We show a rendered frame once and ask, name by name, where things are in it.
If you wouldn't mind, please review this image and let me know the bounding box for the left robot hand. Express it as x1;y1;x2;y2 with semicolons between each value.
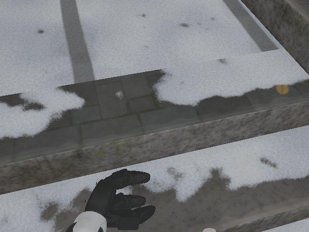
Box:
84;168;155;230

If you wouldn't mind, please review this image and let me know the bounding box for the left robot forearm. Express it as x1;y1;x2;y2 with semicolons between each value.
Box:
66;211;107;232

